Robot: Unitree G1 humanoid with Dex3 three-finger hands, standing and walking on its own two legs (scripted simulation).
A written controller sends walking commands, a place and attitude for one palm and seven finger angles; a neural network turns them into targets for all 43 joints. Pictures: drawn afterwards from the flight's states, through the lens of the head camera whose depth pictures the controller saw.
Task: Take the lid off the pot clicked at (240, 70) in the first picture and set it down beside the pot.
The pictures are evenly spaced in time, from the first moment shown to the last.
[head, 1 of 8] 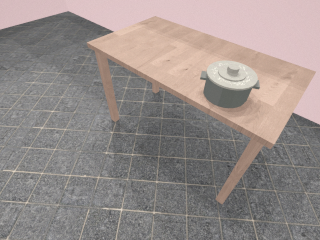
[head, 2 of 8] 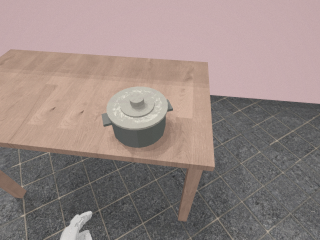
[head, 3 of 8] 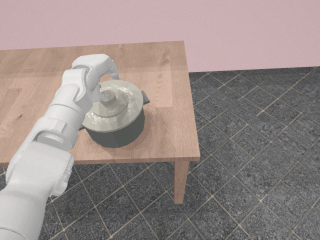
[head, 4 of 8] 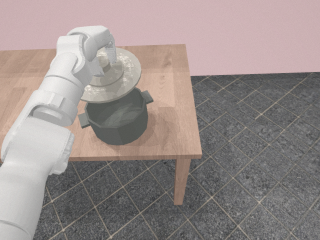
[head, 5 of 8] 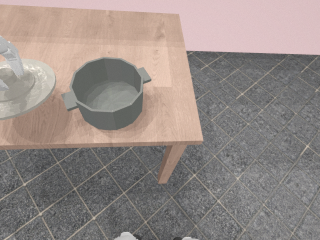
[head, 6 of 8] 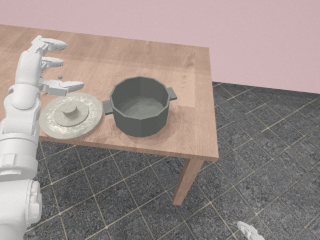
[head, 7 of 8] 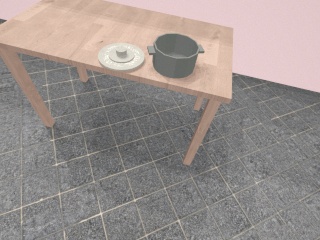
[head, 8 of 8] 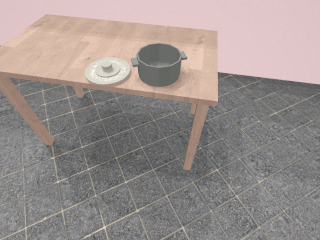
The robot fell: no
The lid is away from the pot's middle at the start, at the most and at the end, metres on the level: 0.00 0.24 0.24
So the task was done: yes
